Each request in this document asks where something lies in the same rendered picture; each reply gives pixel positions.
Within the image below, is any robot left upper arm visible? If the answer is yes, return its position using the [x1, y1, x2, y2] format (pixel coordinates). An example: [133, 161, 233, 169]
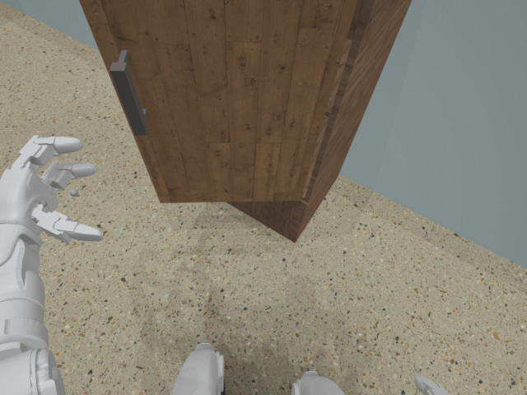
[0, 348, 66, 395]

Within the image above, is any robot thigh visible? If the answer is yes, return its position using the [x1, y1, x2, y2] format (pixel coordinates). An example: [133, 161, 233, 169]
[291, 376, 345, 395]
[170, 350, 224, 395]

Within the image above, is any handle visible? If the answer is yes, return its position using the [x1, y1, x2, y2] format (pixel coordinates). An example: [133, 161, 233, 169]
[110, 50, 148, 135]

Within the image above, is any left robot hand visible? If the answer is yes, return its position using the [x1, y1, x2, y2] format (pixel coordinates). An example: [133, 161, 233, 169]
[0, 135, 104, 243]

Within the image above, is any robot left forearm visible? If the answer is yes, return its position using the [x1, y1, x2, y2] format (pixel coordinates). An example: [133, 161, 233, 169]
[0, 223, 49, 360]

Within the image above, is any robot right thigh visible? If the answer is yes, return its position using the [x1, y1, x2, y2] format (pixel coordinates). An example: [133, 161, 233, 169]
[291, 376, 345, 395]

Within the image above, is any right robot hand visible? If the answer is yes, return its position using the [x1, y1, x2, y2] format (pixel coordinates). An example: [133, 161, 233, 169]
[414, 375, 449, 395]

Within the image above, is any robot left thigh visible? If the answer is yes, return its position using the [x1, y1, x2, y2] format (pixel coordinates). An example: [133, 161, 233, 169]
[170, 350, 224, 395]

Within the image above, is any cupboard door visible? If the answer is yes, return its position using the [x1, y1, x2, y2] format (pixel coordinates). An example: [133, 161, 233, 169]
[79, 0, 357, 203]

